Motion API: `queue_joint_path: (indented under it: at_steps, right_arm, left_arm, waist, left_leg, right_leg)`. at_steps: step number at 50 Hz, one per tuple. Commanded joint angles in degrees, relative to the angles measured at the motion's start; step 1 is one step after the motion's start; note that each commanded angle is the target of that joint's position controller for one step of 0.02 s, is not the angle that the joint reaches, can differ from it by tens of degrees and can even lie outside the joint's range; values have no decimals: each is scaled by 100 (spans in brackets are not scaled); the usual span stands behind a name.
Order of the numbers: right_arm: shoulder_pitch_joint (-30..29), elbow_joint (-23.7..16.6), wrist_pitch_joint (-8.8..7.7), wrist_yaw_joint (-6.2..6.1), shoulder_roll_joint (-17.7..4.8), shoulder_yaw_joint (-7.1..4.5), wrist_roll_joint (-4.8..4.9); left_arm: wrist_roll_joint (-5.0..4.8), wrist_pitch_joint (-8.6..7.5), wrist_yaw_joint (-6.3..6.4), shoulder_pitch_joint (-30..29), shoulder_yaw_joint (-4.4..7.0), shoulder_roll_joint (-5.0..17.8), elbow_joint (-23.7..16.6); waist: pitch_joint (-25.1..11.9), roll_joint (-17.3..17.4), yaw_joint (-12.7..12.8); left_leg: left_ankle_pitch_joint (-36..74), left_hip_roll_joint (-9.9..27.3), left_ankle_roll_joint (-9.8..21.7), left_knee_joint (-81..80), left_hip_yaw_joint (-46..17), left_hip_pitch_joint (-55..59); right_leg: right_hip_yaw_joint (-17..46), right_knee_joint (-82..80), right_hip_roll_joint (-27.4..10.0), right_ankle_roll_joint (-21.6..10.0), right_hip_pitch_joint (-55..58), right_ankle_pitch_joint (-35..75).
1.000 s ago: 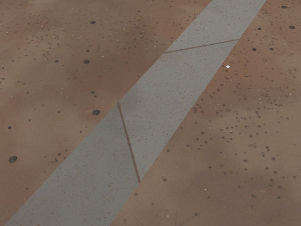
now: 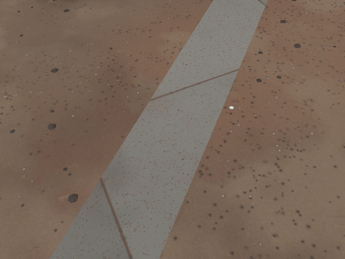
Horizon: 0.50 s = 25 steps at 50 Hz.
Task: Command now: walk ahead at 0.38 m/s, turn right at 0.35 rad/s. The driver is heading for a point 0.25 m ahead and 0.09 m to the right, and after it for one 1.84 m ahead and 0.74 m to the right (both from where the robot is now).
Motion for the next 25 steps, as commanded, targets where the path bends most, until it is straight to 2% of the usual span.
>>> queue_joint_path:
  at_steps: [1,2,3,4,5,6,7,8,9,10,11,13,15,18,22,25]
  right_arm:
    - [-553,-358,3,12,-1035,-191,37]
    - [-668,-402,34,30,-1083,-210,37]
    - [-659,-441,41,27,-1061,-199,21]
    - [-710,-490,37,18,-879,-138,-15]
    - [-936,-758,28,0,-544,-23,-208]
    - [-864,-1031,-93,6,-180,79,-129]
    - [-983,-1023,-206,46,-452,25,83]
    - [-1009,-1024,-288,79,-586,10,129]
    - [-922,-916,-288,49,-696,-47,52]
    - [-833,-847,-236,-1,-790,-110,-48]
    - [-809,-838,-152,-13,-791,-140,-83]
    - [-880,-897,-32,-48,-619,-144,-120]
    - [-1202,-1043,21,-82,-485,-125,-111]
    - [-1732,-1266,66,-43,-381,-82,-88]
    - [-2065,-1467,88,25,-526,-103,-72]
    - [-1850,-1458,-9,56,-755,-183,-90]
  left_arm:
    - [4,-64,-93,-406,74,348,-409]
    - [51,-21,-90,43,137,397,-227]
    - [90,42,-67,528,259,570,-72]
    - [64,95,-38,1073,407,805,13]
    - [55,147,57,1612,596,1506,-35]
    - [206,48,-23,1547,481,1600,-194]
    - [215,-51,-60,1189,396,1349,-316]
    - [180,-120,-52,804,346,1159,-486]
    - [177,-125,-54,403,315,1079,-650]
    - [187,-101,-38,114,294,1023,-793]
    - [231,-70,-10,4,269,962,-875]
    - [258,-35,78,122,305,1078,-903]
    - [199,26,176,259,348,1182,-910]
    - [134,156,279,253,397,1262,-974]
    - [127,294,340,207,432,1234,-1024]
    - [127,345,380,-30,432,1187,-1183]
  waist:
    - [223,451,204]
    - [73,434,425]
    - [-180,331,628]
    - [-380,-20,930]
    - [-395,-1563,1111]
    - [-923,-2027,769]
    - [-594,-1191,656]
    - [-326,-962,521]
    - [-166,-482,320]
    - [-132,-351,168]
    - [-169,-442,71]
    - [-263,-478,6]
    - [-303,-491,48]
    - [-408,-693,200]
    - [-377,-708,294]
    - [-416,-836,162]
  left_leg:
    - [768,1365,842,-1270,-865,-228]
    - [1190,1080,679,-841,-403,-746]
    - [1930,875,517,-175,-63,-1062]
    - [2467,677,255,1036,344,-1427]
    - [1097,217,-220,3330,561,-2541]
    - [-1381,-541,-275,4525,-396,-3572]
    - [-1257,-167,-125,5060,-869,-4089]
    - [-778,67,44,4966,-896,-4187]
    - [-386,286,75,4636,-881,-3871]
    - [-129,410,61,4113,-882,-3422]
    - [86,398,28,3809,-862,-3000]
    - [494,146,-89,3246,-727,-2749]
    - [886,-56,-173,2380,-710,-2739]
    - [1596,-249,-233,1337,-763,-2426]
    - [1652,-280,-278,797,-984,-2299]
    - [1355,-318,-162,247,-1073,-1920]
  right_leg:
    - [-267,-870,-62,22,136,1070]
    - [-614,-1047,315,42,1096,1580]
    - [-788,-1003,622,-14,1875,1590]
    - [-465,-1194,566,-226,2552,1438]
    - [1840,-2137,-731,-824,2994,1339]
    - [4661,-3303,-1784,-1603,3531,1472]
    - [4239,-3230,-1821,-1541,3379,1718]
    - [3441,-3015,-1612,-1342,3040,2492]
    - [2717,-2901,-1362,-1105,2505,3336]
    - [2188,-2911,-1164,-927,1991,3932]
    - [1880,-2953,-988,-827,1673,4339]
    - [1497,-2900,-763,-829,1532,5260]
    - [1353,-2787,-635,-769,1557,5459]
    - [1393,-2683,-536,-558,1462,4959]
    - [1896,-2450,-619,-486,1601,4256]
    - [2395,-2060,-548,-425,1800,3800]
